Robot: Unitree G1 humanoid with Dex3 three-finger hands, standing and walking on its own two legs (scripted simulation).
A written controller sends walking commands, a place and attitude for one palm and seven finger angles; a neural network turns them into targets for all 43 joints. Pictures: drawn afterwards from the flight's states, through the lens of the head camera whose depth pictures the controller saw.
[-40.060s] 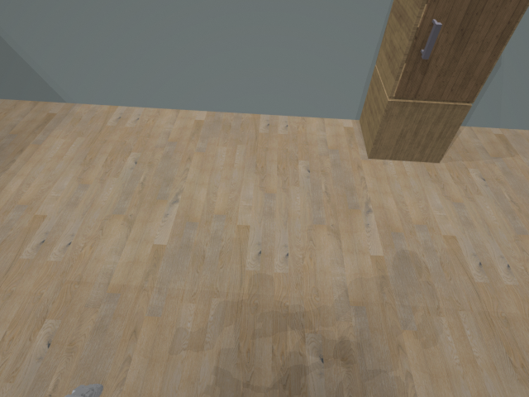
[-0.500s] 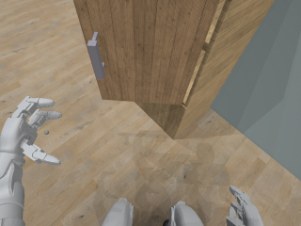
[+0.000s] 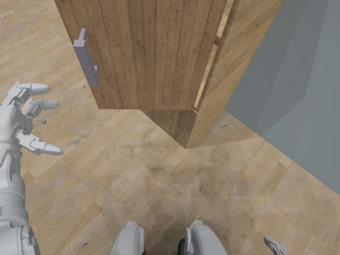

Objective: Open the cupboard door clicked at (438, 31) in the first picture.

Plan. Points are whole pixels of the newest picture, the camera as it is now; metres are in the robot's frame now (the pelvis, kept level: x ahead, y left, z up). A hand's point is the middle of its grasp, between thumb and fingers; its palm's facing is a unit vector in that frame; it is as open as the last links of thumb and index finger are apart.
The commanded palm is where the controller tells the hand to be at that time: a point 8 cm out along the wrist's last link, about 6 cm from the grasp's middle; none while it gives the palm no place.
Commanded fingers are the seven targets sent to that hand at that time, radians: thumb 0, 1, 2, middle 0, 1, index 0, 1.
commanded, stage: move the hooked fingers beside the handle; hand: left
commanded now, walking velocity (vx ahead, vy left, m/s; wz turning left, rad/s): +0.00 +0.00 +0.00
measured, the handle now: (88, 59) +0.59 +0.23 +0.04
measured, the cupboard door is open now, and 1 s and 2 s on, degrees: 45 45 45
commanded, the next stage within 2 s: slide the fingers in behind the handle in 1.68 s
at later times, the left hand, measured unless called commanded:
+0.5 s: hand (55, 94) +0.46 +0.28 +0.05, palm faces +0.04 -1.00 -0.03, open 14.0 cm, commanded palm +0.45 +0.32 +0.04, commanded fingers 0.00 -0.50 0.30 -0.30 -1.20 -0.30 -1.20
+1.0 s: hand (60, 73) +0.53 +0.28 +0.05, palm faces +0.04 -1.00 -0.03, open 14.0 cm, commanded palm +0.52 +0.31 +0.03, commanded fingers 0.00 -0.50 0.30 -0.30 -1.20 -0.30 -1.20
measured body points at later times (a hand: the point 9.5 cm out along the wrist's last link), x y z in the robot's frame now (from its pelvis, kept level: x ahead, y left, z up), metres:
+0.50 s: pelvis -0.01 +0.00 -0.01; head +0.14 +0.03 +0.41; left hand +0.46 +0.33 +0.05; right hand +0.04 -0.28 -0.12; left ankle +0.01 +0.10 -0.65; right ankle +0.03 -0.12 -0.65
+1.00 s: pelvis -0.01 +0.01 -0.02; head +0.18 +0.04 +0.38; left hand +0.52 +0.33 +0.05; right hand -0.02 -0.27 -0.12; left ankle +0.01 +0.10 -0.65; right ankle +0.03 -0.12 -0.65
